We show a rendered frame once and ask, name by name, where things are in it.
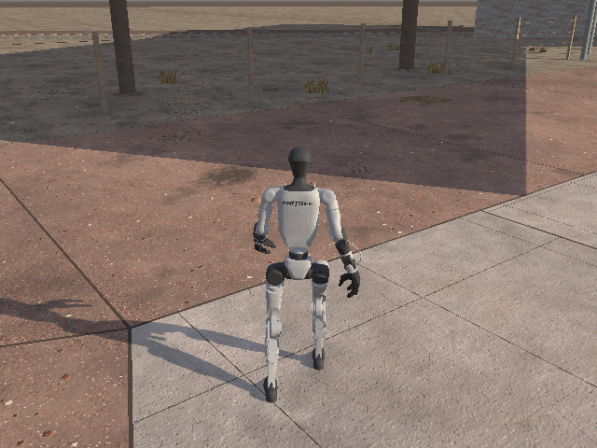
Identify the robot left shin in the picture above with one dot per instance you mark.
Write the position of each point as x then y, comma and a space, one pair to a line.
271, 354

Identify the right robot upper arm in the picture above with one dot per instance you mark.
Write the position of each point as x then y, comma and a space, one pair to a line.
328, 198

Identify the left robot forearm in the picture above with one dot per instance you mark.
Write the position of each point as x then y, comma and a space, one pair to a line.
258, 239

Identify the left robot hand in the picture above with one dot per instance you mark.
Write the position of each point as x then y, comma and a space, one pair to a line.
267, 243

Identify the right robot hand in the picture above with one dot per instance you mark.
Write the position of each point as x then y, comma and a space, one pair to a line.
355, 277

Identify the humanoid robot head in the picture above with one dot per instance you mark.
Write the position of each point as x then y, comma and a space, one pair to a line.
300, 160

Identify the right robot forearm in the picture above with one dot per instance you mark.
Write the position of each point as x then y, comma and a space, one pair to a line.
345, 252

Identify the left robot upper arm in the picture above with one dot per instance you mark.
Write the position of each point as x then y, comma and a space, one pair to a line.
264, 213

